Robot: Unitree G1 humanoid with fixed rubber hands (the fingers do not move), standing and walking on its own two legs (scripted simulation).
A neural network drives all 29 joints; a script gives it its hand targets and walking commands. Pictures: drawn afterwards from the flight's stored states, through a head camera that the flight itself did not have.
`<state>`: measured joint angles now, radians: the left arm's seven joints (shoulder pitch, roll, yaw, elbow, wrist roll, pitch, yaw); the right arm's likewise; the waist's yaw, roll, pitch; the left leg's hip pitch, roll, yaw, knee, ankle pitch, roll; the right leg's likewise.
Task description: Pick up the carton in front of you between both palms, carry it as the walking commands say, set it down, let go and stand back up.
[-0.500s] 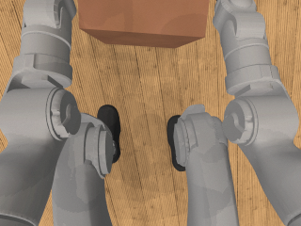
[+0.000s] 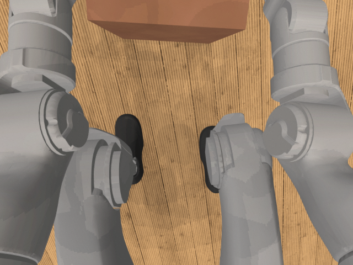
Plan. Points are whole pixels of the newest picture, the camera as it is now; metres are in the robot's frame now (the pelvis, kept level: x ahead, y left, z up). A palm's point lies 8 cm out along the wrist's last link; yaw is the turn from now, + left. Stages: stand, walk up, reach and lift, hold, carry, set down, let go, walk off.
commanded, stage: set down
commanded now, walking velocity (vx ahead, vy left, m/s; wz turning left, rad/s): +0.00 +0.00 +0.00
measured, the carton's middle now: out of the picture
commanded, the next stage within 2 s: let go in 1.56 s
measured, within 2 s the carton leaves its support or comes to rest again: neither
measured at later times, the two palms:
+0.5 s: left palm out of the picture +0.57 +0.19 -0.19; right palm out of the picture +0.55 -0.20 -0.19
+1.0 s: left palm out of the picture +0.58 +0.20 -0.01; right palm out of the picture +0.57 -0.19 +0.00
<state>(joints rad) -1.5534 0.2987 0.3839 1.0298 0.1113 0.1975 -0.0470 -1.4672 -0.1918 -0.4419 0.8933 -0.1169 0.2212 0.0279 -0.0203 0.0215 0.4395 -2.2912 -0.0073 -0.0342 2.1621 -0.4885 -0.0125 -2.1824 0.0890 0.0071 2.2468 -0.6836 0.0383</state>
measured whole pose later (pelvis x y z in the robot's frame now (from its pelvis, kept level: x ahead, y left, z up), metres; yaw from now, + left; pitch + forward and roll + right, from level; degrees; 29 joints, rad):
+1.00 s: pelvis +0.01 +0.00 +0.09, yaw +0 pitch +46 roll -2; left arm -1.42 0.39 0.20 1.07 -0.06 0.17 0.07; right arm -1.36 -0.31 -0.26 0.99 0.12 0.17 -0.11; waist -0.04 0.00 0.05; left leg -2.18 -0.02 -0.05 1.84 -0.46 -0.02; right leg -2.09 0.07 0.00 1.91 -0.62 0.02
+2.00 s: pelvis +0.09 +0.00 +0.34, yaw +3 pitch +37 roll -1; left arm -0.57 0.18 0.21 0.62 0.09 0.11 0.02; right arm -0.53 -0.21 -0.24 0.63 -0.06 0.08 0.08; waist -0.02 -0.01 -0.06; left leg -1.21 -0.01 -0.04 0.80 -0.23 -0.01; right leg -1.14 0.03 0.03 0.85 -0.35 0.01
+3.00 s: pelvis +0.13 +0.00 +0.40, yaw +2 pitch -3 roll +0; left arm 0.21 0.24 0.04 0.48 0.03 0.10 -0.03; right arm 0.19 -0.21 -0.04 0.41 -0.03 0.15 0.02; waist 0.00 -0.02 0.09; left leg -0.16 -0.01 -0.01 0.46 -0.24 0.00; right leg -0.08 0.02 0.07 0.46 -0.33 0.00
